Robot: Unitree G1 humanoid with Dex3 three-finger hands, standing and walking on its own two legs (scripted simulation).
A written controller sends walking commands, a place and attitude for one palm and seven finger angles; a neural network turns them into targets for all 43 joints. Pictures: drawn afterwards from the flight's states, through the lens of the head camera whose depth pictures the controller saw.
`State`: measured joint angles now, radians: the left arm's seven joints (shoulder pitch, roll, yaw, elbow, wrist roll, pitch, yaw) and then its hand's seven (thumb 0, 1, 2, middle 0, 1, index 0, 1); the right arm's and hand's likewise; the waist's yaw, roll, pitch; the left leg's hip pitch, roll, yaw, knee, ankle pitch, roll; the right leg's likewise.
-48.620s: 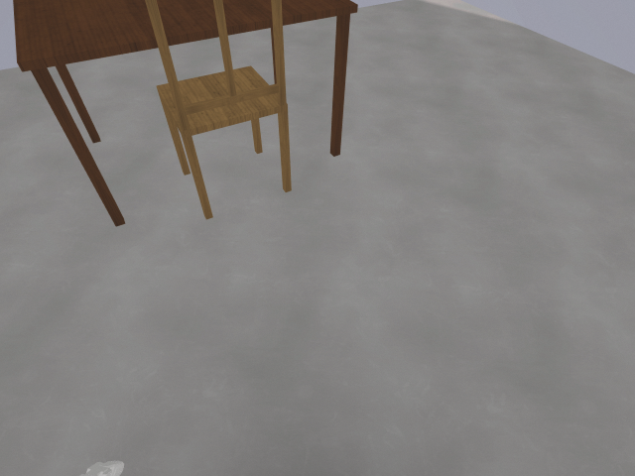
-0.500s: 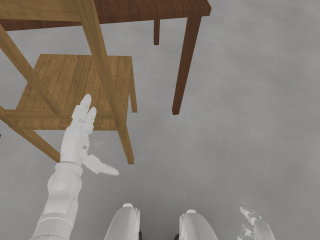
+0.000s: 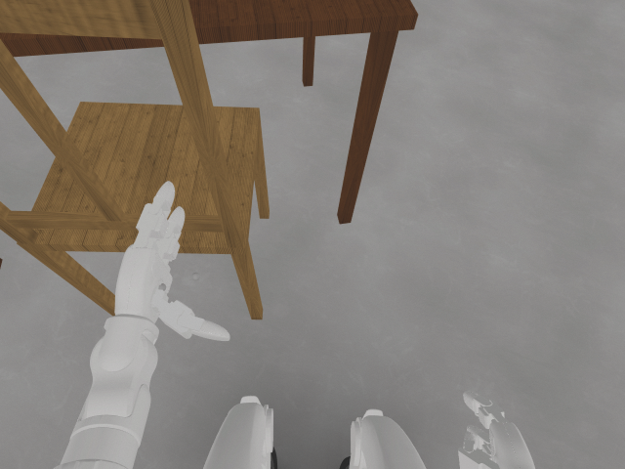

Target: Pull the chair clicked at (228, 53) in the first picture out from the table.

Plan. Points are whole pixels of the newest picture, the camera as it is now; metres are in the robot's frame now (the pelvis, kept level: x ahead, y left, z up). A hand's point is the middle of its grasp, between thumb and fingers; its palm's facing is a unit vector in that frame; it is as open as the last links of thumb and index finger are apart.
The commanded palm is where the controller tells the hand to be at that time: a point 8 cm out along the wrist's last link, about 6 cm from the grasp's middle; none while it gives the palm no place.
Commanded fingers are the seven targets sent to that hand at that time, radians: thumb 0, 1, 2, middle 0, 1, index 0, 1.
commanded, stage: aim the fingers beside a spindle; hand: left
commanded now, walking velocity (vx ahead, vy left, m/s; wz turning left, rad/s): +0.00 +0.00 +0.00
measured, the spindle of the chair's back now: (64, 149) +0.50 +0.35 +0.06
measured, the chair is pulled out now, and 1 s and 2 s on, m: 0.11 0.11 0.11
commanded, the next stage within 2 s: push the fingers through the gap in 0.02 s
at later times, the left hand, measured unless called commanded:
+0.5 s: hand (205, 249) +0.38 +0.15 +0.02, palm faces -0.05 -1.00 -0.02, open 17.0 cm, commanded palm +0.36 +0.20 +0.03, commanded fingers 0.00 -0.50 0.30 -0.06 -0.08 -0.06 -0.08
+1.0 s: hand (212, 214) +0.43 +0.15 +0.02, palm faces -0.02 -1.00 -0.02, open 16.9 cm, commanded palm +0.41 +0.20 +0.03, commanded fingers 0.00 -0.50 0.30 -0.06 -0.08 -0.06 -0.08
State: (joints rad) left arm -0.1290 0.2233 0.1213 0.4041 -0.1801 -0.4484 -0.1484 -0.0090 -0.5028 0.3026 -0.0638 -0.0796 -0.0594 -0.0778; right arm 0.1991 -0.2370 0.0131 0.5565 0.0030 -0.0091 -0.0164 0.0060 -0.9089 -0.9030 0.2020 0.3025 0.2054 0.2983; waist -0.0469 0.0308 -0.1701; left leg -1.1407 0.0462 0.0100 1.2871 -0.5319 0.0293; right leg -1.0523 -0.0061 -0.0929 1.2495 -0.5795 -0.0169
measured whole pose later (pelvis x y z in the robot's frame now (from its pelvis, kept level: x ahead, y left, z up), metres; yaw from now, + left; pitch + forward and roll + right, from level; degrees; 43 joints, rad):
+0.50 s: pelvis +0.00 +0.00 +0.00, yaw +0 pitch +23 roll -3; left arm -0.27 0.23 0.14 0.51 -0.17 -0.43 -0.14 -0.01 -0.50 0.30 -0.06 -0.08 -0.06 -0.08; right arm 0.21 -0.24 0.01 0.59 0.00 -0.01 -0.02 0.01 -0.91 -0.90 0.20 0.30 0.21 0.30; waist -0.06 0.04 -0.17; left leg -1.16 0.05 0.01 1.29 -0.53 0.03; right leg -1.07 0.00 -0.09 1.25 -0.58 -0.01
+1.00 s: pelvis +0.00 +0.00 +0.00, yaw -1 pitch +25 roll -3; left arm -0.50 0.28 0.22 0.75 -0.14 -0.47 -0.13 -0.01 -0.50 0.30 -0.06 -0.08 -0.06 -0.08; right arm 0.26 -0.24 0.01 0.62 -0.01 0.03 -0.01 0.00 -0.91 -0.90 0.20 0.30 0.21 0.30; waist -0.11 0.04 -0.17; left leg -1.19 0.05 0.02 1.29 -0.53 0.03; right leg -1.11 0.00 -0.08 1.25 -0.57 -0.01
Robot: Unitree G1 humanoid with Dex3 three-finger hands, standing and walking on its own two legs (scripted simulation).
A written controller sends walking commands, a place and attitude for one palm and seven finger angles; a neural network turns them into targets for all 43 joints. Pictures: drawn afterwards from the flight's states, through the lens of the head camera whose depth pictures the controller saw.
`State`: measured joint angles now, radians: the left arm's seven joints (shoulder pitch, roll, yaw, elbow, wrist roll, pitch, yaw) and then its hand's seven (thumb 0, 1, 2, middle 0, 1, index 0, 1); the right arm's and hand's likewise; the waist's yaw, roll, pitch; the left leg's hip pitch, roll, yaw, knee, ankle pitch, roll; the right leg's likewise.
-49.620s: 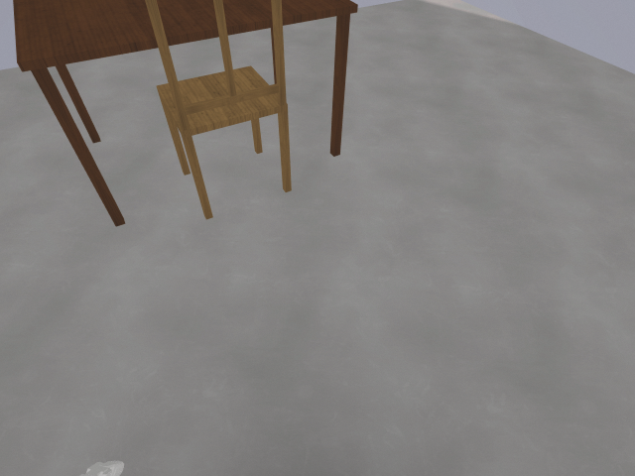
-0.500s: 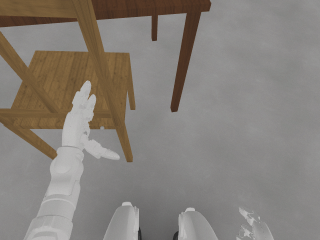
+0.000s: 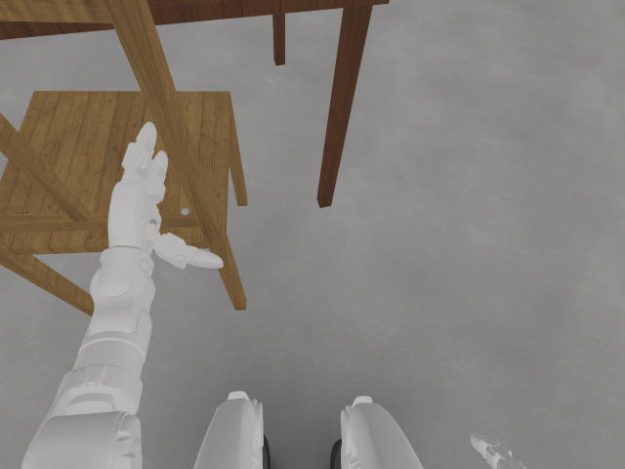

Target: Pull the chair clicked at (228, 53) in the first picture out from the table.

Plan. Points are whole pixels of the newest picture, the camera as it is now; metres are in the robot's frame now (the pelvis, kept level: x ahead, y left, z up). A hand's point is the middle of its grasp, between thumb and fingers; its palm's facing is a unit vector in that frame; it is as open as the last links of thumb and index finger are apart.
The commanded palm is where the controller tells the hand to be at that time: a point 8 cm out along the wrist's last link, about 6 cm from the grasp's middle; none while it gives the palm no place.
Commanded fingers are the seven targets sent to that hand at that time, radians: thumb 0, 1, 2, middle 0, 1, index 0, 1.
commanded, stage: push the fingers through the gap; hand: left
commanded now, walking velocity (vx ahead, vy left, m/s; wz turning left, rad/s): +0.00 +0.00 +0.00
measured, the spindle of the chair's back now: (15, 147) +0.50 +0.36 +0.06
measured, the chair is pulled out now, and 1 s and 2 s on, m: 0.11 0.11 0.12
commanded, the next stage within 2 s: hook a spindle and tug to test in 0.72 s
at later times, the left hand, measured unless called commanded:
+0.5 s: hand (193, 187) +0.46 +0.15 +0.03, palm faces +0.00 -1.00 -0.02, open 16.9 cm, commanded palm +0.44 +0.20 +0.03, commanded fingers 0.00 -0.50 0.30 -0.06 -0.08 -0.06 -0.08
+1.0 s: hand (191, 191) +0.46 +0.15 +0.02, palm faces +0.00 -1.00 -0.02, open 16.6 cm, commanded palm +0.43 +0.20 +0.03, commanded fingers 0.00 -0.50 0.30 -0.24 -0.63 -0.24 -0.63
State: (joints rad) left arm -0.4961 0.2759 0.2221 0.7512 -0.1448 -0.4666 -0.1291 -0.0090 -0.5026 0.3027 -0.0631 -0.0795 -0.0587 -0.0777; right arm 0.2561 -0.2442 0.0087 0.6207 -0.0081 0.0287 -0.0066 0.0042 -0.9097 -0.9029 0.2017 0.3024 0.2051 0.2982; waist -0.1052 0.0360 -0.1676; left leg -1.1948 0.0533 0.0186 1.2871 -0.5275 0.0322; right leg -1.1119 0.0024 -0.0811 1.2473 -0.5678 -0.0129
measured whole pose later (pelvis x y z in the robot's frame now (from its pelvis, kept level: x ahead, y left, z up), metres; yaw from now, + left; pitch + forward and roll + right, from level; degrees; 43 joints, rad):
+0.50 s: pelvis +0.00 +0.00 +0.00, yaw -1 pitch +26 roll -3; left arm -0.64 0.30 0.27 0.91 -0.11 -0.50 -0.12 -0.01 -0.50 0.30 -0.06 -0.08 -0.06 -0.08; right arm 0.28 -0.24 0.01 0.62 -0.02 0.08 0.01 0.00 -0.91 -0.90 0.20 0.30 0.20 0.30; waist -0.13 0.04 -0.17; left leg -1.22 0.06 0.03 1.29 -0.53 0.04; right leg -1.14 0.01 -0.07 1.25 -0.56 -0.01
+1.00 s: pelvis +0.00 +0.00 +0.00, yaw -1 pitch +26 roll -4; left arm -0.62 0.30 0.26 0.90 -0.11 -0.51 -0.12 -0.01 -0.50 0.30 -0.11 -0.21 -0.10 -0.21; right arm 0.27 -0.24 0.01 0.61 -0.02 0.10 0.02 0.00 -0.91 -0.90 0.20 0.30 0.20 0.30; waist -0.13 0.04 -0.17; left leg -1.21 0.06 0.02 1.29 -0.53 0.04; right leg -1.13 0.01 -0.08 1.24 -0.57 -0.01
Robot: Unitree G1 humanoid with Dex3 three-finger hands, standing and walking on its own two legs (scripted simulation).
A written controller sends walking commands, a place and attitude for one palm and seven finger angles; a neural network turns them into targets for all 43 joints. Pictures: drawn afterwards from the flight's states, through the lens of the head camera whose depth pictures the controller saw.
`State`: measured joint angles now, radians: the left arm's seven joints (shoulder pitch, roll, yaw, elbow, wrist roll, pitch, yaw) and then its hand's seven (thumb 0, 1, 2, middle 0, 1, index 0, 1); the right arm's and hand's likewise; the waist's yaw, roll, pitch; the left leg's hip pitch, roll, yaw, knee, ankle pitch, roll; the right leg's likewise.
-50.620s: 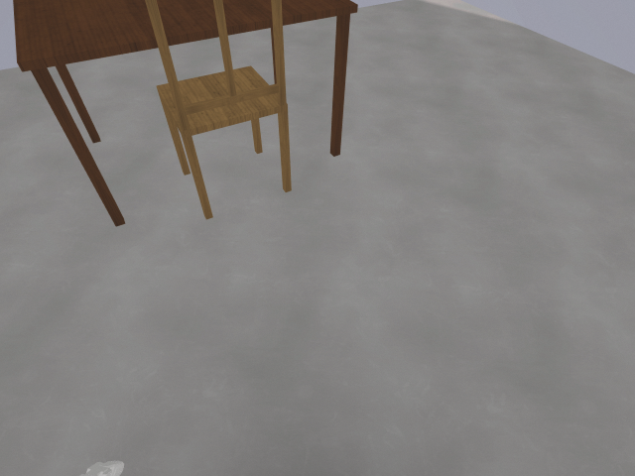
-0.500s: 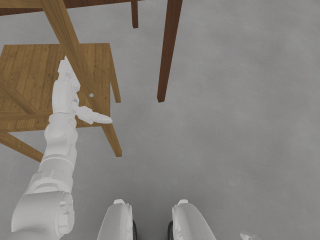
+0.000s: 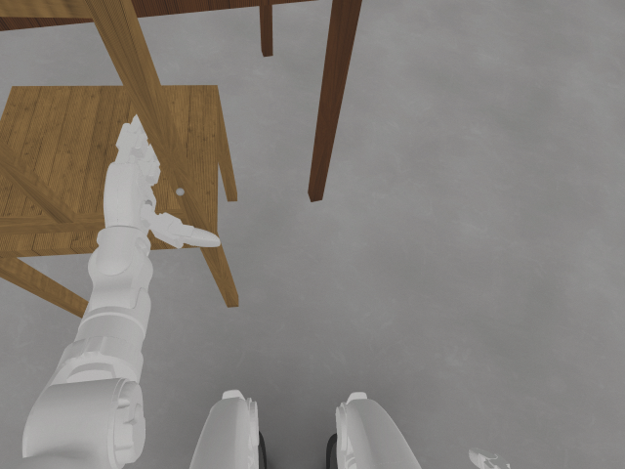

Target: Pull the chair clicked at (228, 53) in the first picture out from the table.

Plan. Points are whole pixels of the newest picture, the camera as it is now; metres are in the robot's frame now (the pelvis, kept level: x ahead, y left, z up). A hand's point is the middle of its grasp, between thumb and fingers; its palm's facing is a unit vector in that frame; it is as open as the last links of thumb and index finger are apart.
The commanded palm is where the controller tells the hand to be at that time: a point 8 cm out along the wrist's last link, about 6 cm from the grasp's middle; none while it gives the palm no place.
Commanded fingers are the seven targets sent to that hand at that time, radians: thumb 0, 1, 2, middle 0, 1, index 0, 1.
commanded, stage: hook a spindle and tug to test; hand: left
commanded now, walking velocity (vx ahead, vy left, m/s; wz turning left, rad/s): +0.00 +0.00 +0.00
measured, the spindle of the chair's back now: out of the picture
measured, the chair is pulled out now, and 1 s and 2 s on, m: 0.11 0.12 0.17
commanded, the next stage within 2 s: step backward, pulling the chair out in 1.32 s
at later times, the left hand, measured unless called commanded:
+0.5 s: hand (186, 186) +0.46 +0.15 +0.03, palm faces +0.05 -1.00 -0.02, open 9.7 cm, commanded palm +0.43 +0.18 +0.03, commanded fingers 0.00 0.62 0.78 -0.50 -1.45 -0.50 -1.45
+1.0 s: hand (185, 194) +0.45 +0.15 +0.03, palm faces +0.01 -1.00 -0.01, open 6.1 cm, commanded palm +0.41 +0.19 +0.03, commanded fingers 0.00 0.90 0.90 -0.50 -1.45 -0.50 -1.45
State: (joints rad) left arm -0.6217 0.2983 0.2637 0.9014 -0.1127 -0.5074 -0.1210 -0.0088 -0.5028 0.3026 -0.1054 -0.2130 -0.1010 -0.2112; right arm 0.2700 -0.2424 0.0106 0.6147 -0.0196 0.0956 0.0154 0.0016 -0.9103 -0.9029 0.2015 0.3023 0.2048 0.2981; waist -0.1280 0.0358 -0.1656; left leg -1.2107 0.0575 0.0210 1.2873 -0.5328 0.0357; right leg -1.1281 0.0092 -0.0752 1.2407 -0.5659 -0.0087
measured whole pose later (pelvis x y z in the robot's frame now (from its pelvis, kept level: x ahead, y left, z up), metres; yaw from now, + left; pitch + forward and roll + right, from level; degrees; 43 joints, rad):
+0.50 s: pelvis +0.00 +0.00 +0.00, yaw +0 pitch +26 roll -3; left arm -0.62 0.28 0.25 0.88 -0.11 -0.49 -0.05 0.00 0.10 0.56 -0.39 -1.28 -0.38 -1.31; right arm 0.28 -0.24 0.00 0.62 -0.03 0.09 0.03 0.00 -0.91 -0.90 0.20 0.30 0.20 0.30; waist -0.13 0.04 -0.17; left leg -1.21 0.06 0.03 1.28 -0.53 0.03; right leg -1.13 0.01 -0.07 1.24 -0.57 -0.01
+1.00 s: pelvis +0.02 +0.00 +0.01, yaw +0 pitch +26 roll -3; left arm -0.45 0.26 0.22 0.69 -0.15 -0.46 -0.10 0.02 0.65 0.78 -0.35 -1.40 -0.35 -1.43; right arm 0.27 -0.23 0.00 0.58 -0.01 0.08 0.04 0.00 -0.91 -0.90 0.20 0.30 0.20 0.30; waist -0.11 0.04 -0.17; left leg -1.14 0.06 0.04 1.23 -0.55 0.03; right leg -1.07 0.02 -0.06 1.19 -0.58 -0.01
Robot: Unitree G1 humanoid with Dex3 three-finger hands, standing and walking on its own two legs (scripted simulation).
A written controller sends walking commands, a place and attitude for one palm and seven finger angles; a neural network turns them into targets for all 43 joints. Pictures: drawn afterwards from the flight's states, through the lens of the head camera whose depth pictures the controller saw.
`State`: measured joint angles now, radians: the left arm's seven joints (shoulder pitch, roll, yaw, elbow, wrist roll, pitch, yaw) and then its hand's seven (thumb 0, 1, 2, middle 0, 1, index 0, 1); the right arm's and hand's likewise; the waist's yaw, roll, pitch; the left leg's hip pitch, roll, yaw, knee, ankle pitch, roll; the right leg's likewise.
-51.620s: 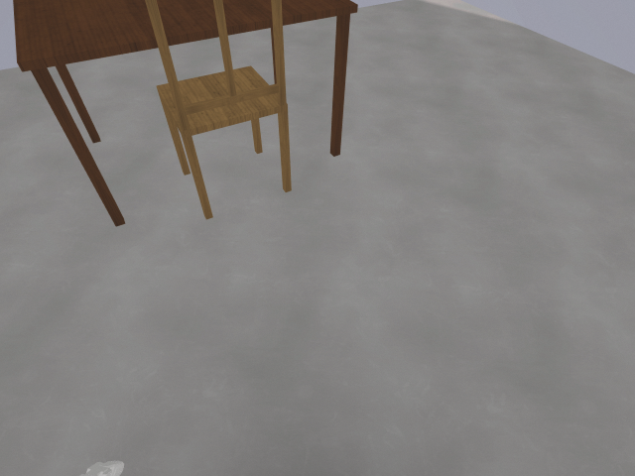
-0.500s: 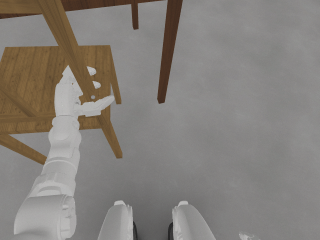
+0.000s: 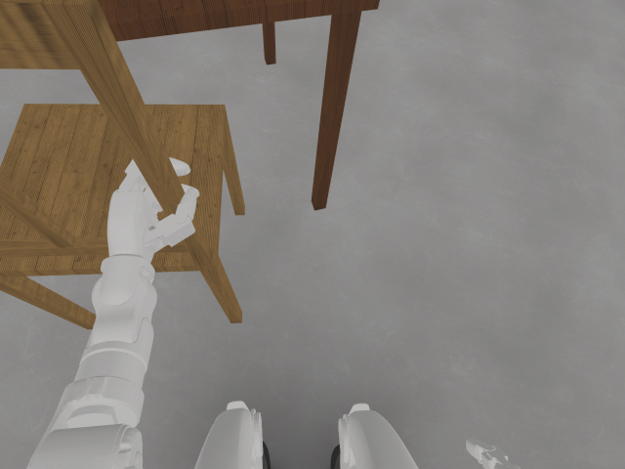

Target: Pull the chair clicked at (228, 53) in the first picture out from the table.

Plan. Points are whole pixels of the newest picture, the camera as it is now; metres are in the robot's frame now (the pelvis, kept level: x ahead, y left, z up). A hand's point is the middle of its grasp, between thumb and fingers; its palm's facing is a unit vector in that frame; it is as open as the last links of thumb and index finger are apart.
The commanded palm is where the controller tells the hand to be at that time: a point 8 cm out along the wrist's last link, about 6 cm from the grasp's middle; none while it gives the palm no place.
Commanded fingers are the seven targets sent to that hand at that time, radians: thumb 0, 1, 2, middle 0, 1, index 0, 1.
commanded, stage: hook a spindle and tug to test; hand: left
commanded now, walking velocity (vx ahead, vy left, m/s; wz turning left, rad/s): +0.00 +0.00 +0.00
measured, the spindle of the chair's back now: out of the picture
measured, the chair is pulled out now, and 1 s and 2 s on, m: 0.12 0.17 0.27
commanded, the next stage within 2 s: step backward, pulling the chair out in 0.32 s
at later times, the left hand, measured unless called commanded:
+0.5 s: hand (180, 234) +0.40 +0.15 +0.02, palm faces +0.04 -1.00 -0.07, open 6.1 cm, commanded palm +0.37 +0.20 +0.02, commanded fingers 0.00 0.90 0.90 -0.50 -1.45 -0.50 -1.45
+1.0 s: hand (178, 249) +0.37 +0.15 +0.03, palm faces +0.05 -0.99 -0.09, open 5.7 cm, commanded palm +0.34 +0.20 +0.03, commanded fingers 0.00 0.90 0.90 -0.50 -1.45 -0.50 -1.45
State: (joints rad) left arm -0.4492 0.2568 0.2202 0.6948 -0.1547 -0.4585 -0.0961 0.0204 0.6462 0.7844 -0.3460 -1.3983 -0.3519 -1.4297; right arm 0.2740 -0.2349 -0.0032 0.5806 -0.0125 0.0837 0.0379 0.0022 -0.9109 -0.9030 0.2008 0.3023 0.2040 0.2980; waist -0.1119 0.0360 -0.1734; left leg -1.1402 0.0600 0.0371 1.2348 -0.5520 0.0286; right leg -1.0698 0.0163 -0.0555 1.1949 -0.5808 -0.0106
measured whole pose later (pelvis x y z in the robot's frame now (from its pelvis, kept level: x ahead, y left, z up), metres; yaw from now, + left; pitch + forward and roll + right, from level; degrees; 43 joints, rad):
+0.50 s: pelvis +0.00 +0.00 +0.01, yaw +1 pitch +21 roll -2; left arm -0.37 0.23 0.14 0.57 -0.10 -0.33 -0.01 0.03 0.64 0.81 -0.35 -1.36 -0.35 -1.45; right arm 0.23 -0.22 0.00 0.56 0.02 0.12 -0.02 0.00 -0.91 -0.90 0.20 0.30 0.20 0.30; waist -0.08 0.03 -0.10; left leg -1.02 0.04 0.03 1.18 -0.49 0.03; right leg -0.94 0.00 -0.06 1.15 -0.56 0.01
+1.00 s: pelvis +0.00 +0.01 +0.09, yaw -2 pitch +10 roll -2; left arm -0.43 0.22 0.12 0.93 -0.11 -0.29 0.05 0.10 0.64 0.77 -0.29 -1.00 -0.49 -1.45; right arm 0.25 -0.22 0.01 0.64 0.02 0.13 -0.10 0.00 -0.91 -0.90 0.20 0.30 0.20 0.30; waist -0.09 0.01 0.06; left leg -0.51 0.04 0.11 0.64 -0.30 0.04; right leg -0.46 0.02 0.00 0.59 -0.29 0.01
